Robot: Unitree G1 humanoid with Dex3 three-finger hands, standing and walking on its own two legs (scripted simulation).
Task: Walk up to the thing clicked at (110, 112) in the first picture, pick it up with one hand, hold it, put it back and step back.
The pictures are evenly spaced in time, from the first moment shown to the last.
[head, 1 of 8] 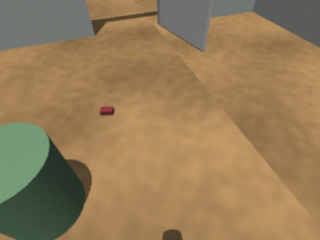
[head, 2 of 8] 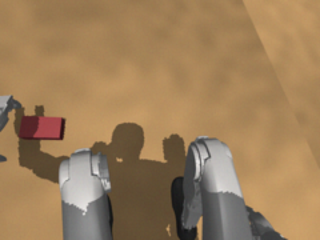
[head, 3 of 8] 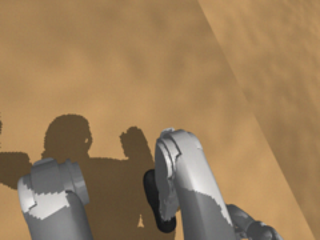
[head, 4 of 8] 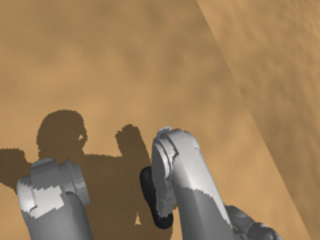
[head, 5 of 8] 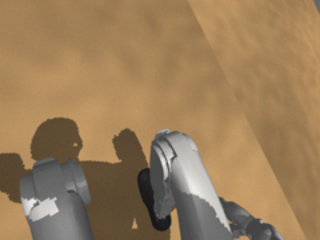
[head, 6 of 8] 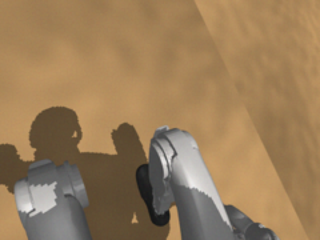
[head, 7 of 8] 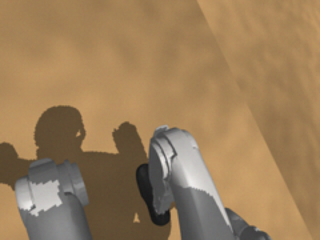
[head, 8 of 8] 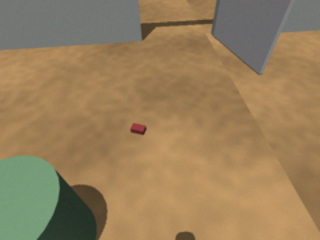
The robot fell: no
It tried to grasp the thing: yes
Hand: left
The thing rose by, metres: 0.01
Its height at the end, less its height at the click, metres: +0.00
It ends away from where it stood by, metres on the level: 0.05
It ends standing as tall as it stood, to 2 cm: yes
